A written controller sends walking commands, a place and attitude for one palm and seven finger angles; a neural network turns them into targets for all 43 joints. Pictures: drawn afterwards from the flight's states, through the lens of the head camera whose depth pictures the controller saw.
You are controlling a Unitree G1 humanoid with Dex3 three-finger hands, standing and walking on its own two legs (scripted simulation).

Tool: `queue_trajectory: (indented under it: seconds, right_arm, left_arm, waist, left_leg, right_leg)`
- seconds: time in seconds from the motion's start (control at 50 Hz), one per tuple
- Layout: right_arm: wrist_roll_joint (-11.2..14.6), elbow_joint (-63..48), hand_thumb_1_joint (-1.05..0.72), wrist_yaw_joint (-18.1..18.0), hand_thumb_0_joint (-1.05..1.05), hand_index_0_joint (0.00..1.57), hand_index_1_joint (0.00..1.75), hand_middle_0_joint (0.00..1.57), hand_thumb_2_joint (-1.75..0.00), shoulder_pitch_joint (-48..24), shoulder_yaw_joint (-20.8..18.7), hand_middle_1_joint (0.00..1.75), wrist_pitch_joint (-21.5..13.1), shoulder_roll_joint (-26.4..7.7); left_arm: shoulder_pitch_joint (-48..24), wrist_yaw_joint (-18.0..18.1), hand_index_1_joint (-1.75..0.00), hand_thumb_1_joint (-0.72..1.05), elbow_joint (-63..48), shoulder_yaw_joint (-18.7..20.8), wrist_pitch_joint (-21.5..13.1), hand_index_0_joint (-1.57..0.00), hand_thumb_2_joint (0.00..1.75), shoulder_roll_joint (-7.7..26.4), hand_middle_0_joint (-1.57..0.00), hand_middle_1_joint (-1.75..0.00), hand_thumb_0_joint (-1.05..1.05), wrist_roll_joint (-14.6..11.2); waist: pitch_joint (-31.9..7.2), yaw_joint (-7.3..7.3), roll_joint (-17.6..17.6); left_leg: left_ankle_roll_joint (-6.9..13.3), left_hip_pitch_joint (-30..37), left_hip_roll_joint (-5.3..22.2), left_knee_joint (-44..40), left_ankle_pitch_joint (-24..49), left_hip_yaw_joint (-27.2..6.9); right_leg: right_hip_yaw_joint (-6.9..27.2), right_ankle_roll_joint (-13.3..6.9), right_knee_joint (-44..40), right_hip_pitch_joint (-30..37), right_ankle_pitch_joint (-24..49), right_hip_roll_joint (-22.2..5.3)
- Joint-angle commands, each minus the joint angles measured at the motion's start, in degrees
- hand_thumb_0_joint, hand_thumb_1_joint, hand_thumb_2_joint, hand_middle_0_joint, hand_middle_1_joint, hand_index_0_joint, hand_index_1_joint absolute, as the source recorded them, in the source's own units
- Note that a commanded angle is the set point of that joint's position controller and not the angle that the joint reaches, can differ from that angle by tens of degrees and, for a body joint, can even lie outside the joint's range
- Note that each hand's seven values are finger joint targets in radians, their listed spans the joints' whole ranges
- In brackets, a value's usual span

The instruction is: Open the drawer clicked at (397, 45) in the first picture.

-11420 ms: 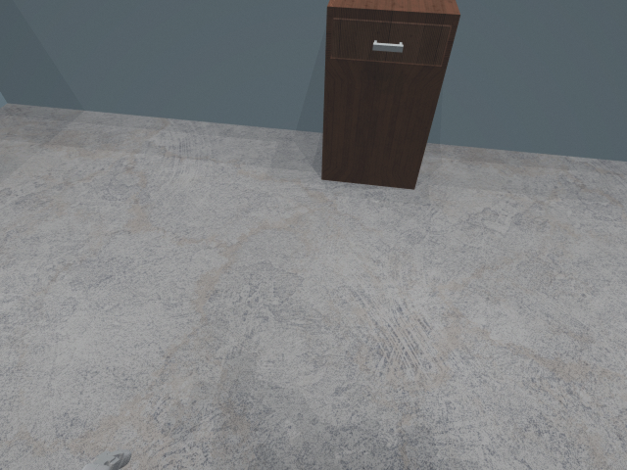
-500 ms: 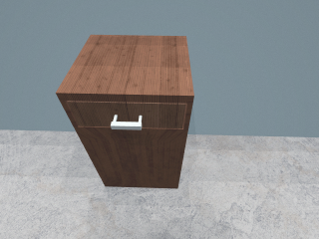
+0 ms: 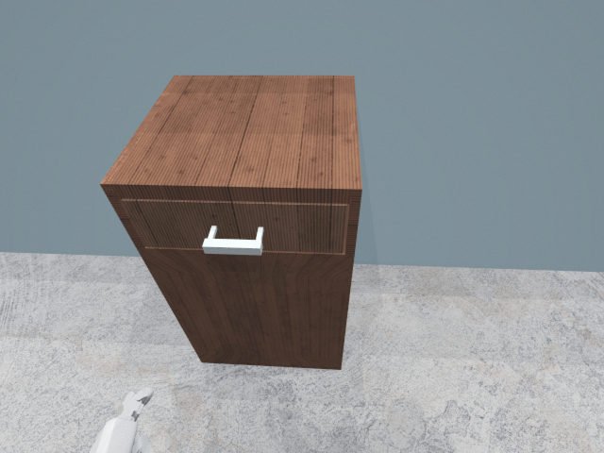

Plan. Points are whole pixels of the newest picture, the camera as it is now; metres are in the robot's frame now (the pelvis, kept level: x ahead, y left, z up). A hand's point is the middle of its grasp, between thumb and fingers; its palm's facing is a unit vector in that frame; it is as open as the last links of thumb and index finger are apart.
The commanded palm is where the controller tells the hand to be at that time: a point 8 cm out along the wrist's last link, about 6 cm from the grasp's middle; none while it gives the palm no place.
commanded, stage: raise the hand with hooked fingers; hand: left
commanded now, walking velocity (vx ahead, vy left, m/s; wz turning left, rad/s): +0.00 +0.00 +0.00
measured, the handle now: (234, 239) +0.51 +0.16 -0.06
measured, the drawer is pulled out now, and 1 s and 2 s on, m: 0.00 0.00 0.00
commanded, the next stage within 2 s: move the hooked fingers above the handle in 1.72 s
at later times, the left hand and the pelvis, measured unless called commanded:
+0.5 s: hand (168, 398) +0.20 +0.19 -0.01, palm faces +0.13 -0.04 -0.99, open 10.1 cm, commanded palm +0.18 +0.19 +0.03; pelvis -0.01 -0.08 -0.05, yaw +0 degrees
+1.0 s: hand (230, 297) +0.32 +0.12 +0.04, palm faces +0.14 -0.12 -0.98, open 13.0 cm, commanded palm +0.29 +0.13 +0.10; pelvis +0.02 -0.08 -0.02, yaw -11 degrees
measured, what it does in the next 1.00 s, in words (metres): steps on the spot: left foot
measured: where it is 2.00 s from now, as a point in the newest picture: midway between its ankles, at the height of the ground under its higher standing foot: outside the picture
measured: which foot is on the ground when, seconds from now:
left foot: down 0.00-0.68, up 0.70-0.96, down 0.98-1.00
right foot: down 0.00-1.00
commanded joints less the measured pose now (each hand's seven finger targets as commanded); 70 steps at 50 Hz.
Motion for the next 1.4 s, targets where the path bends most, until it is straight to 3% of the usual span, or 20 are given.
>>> queue_trajectory:
  seconds: [0.0,0.04,0.1,0.16,0.22,0.26,0.36,0.4,0.46,0.56,0.62,0.7,0.78,0.84,0.86,0.96,1.08,1.2,1.3,1.38]
  right_arm:
    - [-3.32,-16.05,-0.90,1.72,0.00,0.20,0.30,0.20,-0.90,-11.76,-2.35,0.30,-1.63,-9.37]
    - [-4.62,-19.77,-0.90,3.58,0.00,0.20,0.30,0.20,-0.90,-16.05,-3.29,0.30,3.26,-8.97]
    - [-3.96,-23.79,-0.90,6.86,0.00,0.20,0.30,0.20,-0.90,-20.65,-3.63,0.30,11.89,-8.15]
    - [-3.78,-26.38,-0.90,8.11,0.00,0.20,0.30,0.20,-0.90,-23.52,-2.63,0.30,15.92,-6.30]
    - [-5.05,-28.56,-0.90,7.88,0.00,0.20,0.30,0.20,-0.90,-24.64,-2.41,0.30,18.51,-5.17]
    - [-6.27,-27.90,-0.90,7.15,0.00,0.20,0.30,0.20,-0.90,-23.79,-2.66,0.30,19.32,-5.09]
    - [-7.00,-25.42,-0.90,4.48,0.00,0.20,0.30,0.20,-0.90,-23.52,-2.45,0.30,17.85,-4.55]
    - [-6.70,-24.30,-0.90,3.79,0.00,0.20,0.30,0.20,-0.90,-23.76,-2.49,0.30,16.34,-4.70]
    - [-5.87,-23.10,-0.90,3.69,0.00,0.20,0.30,0.20,-0.90,-24.31,-1.85,0.30,16.12,-5.06]
    - [-4.03,-24.22,-0.90,3.31,0.00,0.20,0.30,0.20,-0.90,-24.55,-0.41,0.30,18.58,-5.28]
    - [-3.94,-24.12,-0.90,2.80,0.00,0.20,0.30,0.20,-0.90,-25.17,0.00,0.30,18.79,-4.66]
    - [-3.90,-23.66,-0.90,1.70,0.00,0.20,0.30,0.20,-0.90,-25.26,-0.33,0.30,17.51,-4.10]
    - [-3.70,-23.20,-0.90,1.76,0.00,0.20,0.30,0.20,-0.90,-24.04,-2.28,0.30,15.81,-4.67]
    - [-3.03,-21.82,-0.90,2.70,0.00,0.20,0.30,0.20,-0.90,-23.31,-3.84,0.30,15.27,-5.73]
    - [-2.72,-21.77,-0.90,2.93,0.00,0.20,0.30,0.20,-0.90,-23.45,-4.03,0.30,15.35,-5.90]
    - [-0.82,-21.95,-0.90,2.25,0.00,0.20,0.30,0.20,-0.90,-25.97,-3.23,0.30,16.60,-7.39]
    - [-1.43,-21.48,-0.90,0.72,0.00,0.20,0.30,0.20,-0.90,-27.62,-1.24,0.30,17.90,-5.91]
    - [-0.65,-21.34,-0.90,1.05,0.00,0.20,0.30,0.20,-0.90,-26.65,-0.71,0.30,19.81,-5.35]
    - [-0.13,-22.38,-0.90,1.77,0.00,0.20,0.30,0.20,-0.90,-26.23,-0.56,0.30,21.29,-5.82]
    - [-0.53,-23.74,-0.90,2.64,0.00,0.20,0.30,0.20,-0.90,-24.71,-0.33,0.30,21.31,-5.60]
  left_arm:
    - [-6.68,5.29,-0.45,0.67,-15.74,-3.91,-2.95,-0.22,0.80,0.57,-0.22,-0.45,0.00,19.08]
    - [8.69,7.06,-0.48,0.62,-5.77,-3.76,-2.94,-0.22,0.78,-2.14,-0.22,-0.48,0.00,28.35]
    - [16.22,7.02,-0.53,0.55,-6.33,1.10,-5.96,-0.22,0.75,1.39,-0.22,-0.53,0.00,37.60]
    - [14.65,10.05,-0.57,0.48,-12.13,9.74,-10.24,-0.23,0.72,10.44,-0.23,-0.57,0.00,43.09]
    - [3.55,15.07,-0.62,0.41,-22.67,11.66,-11.67,-0.24,0.69,13.50,-0.24,-0.62,0.00,47.59]
    - [-7.32,18.18,-0.64,0.36,-29.35,13.58,-12.45,-0.24,0.67,16.75,-0.24,-0.64,0.00,49.96]
    - [-22.19,18.81,-0.72,0.25,-30.01,9.63,-16.62,-0.25,0.62,13.12,-0.25,-0.72,0.00,46.16]
    - [-22.82,17.04,-0.75,0.20,-26.37,8.32,-18.20,-0.25,0.60,12.82,-0.25,-0.75,0.00,44.34]
    - [-18.91,13.25,-0.80,0.13,-18.41,9.00,-14.35,-0.25,0.57,13.39,-0.25,-0.80,0.00,43.02]
    - [-8.80,6.99,-0.87,0.01,-17.20,14.51,-4.38,-0.26,0.52,20.30,-0.26,-0.87,0.00,41.84]
    - [-7.31,5.51,-0.92,-0.06,-22.01,14.55,-4.44,-0.27,0.49,19.13,-0.27,-0.92,0.00,39.97]
    - [-11.29,7.39,-0.98,-0.15,-24.00,17.49,-7.34,-0.27,0.45,19.59,-0.27,-0.98,0.00,39.08]
    - [-13.89,12.00,-1.03,-0.24,-24.58,18.80,-8.24,-0.28,0.41,18.73,-0.28,-1.03,0.00,40.14]
    - [-15.37,13.40,-1.08,-0.31,-23.13,15.95,-5.22,-0.29,0.38,15.80,-0.29,-1.08,0.00,39.31]
    - [-16.05,13.16,-1.10,-0.34,-22.44,14.89,-3.41,-0.29,0.37,14.97,-0.29,-1.10,0.00,38.50]
    - [-25.65,8.08,-1.17,-0.45,-22.48,9.58,4.33,-0.30,0.32,16.38,-0.30,-1.17,0.00,38.65]
    - [-39.34,3.55,-1.20,-0.50,-25.96,7.67,5.82,-0.30,0.30,19.84,-0.30,-1.20,0.00,42.44]
    - [-42.49,-1.18,-1.20,-0.50,-14.91,6.97,8.87,-0.30,0.30,18.20,-0.30,-1.20,0.00,41.53]
    - [-51.10,-7.28,-1.20,-0.50,-13.12,2.55,10.88,-0.30,0.30,16.31,-0.30,-1.20,0.00,41.23]
    - [-45.97,-9.99,-1.20,-0.50,-14.48,2.69,7.83,-0.30,0.30,15.66,-0.30,-1.20,0.00,41.51]
  waist:
    - [-0.78,-1.26,-6.75]
    - [2.96,2.53,-17.97]
    - [-1.74,8.06,-17.47]
    - [-7.96,11.45,-9.62]
    - [-14.87,10.88,8.42]
    - [-19.95,8.40,12.23]
    - [-14.82,-0.38,-0.28]
    - [-12.69,-1.25,-5.21]
    - [-13.78,0.44,-8.70]
    - [-21.56,5.92,-4.70]
    - [-17.65,5.85,-3.33]
    - [-12.23,5.31,-6.62]
    - [-17.60,5.81,-3.19]
    - [-18.46,4.94,-1.43]
    - [-18.66,4.34,-5.22]
    - [-14.79,3.76,-6.53]
    - [-13.82,3.62,3.77]
    - [-13.32,3.97,-5.64]
    - [-14.56,3.17,-3.36]
    - [-17.23,4.09,-0.13]
  left_leg:
    - [-3.48,-3.86,7.76,3.55,2.94,-13.04]
    - [-3.23,-9.62,5.68,6.81,1.59,-9.38]
    - [-4.37,-15.97,4.41,7.62,4.92,-5.70]
    - [-4.64,-18.71,3.27,9.98,6.92,-4.80]
    - [-3.96,-14.56,2.43,13.04,8.04,-4.76]
    - [-3.32,-11.19,2.31,17.32,9.17,-6.11]
    - [-2.14,-16.16,2.77,26.22,-0.17,-9.00]
    - [-2.12,-21.83,2.59,26.62,-3.63,-9.42]
    - [-2.37,-26.30,2.20,24.13,-4.83,-9.91]
    - [-3.61,-24.17,1.40,17.55,-0.22,-9.44]
    - [-3.84,-24.42,1.63,15.34,-2.11,-10.25]
    - [-3.79,-27.62,1.62,15.51,-7.88,-11.58]
    - [-3.47,-26.33,0.67,16.37,-6.32,-10.95]
    - [-3.44,-24.91,0.41,15.90,-4.60,-10.72]
    - [-3.44,-25.62,0.50,15.99,-4.80,-10.83]
    - [-2.58,-19.63,0.71,11.44,-1.83,-10.28]
    - [-2.02,-9.32,0.80,8.40,3.38,-9.86]
    - [-2.10,-6.49,0.80,4.82,7.66,-8.93]
    - [-1.74,-0.64,1.21,3.89,13.75,-8.36]
    - [-1.63,2.48,1.65,4.60,19.50,-9.04]
  right_leg:
    - [2.83,-1.57,-6.70,-11.26,2.14,3.16]
    - [4.24,-1.75,-7.61,-13.29,-2.35,3.71]
    - [7.54,-2.41,-3.35,-6.15,12.43,3.17]
    - [11.37,-2.44,0.88,-1.08,20.98,2.73]
    - [15.16,-3.67,3.24,-3.29,22.84,3.30]
    - [17.28,-3.71,4.58,-7.18,22.47,3.24]
    - [22.71,0.63,0.48,-14.12,15.59,0.07]
    - [23.34,3.87,-0.38,-11.19,17.32,-1.27]
    - [23.69,5.30,-0.52,-5.57,22.69,-1.99]
    - [24.34,8.00,1.61,12.07,42.81,-3.61]
    - [23.95,5.61,1.00,12.77,43.41,-4.12]
    - [26.62,7.65,-1.46,9.92,34.03,-5.50]
    - [24.86,4.69,-1.09,8.37,28.11,-4.28]
    - [24.22,5.65,-2.07,6.50,26.11,-3.32]
    - [24.40,6.95,-2.35,7.54,27.26,-3.67]
    - [22.72,5.73,-5.52,6.79,25.61,-2.59]
    - [20.17,4.75,-7.77,6.58,29.75,-1.73]
    - [14.84,5.65,-7.34,10.83,41.03,-0.14]
    - [9.84,4.38,-7.40,9.85,41.90,1.00]
    - [7.72,3.08,-6.65,9.68,41.44,1.71]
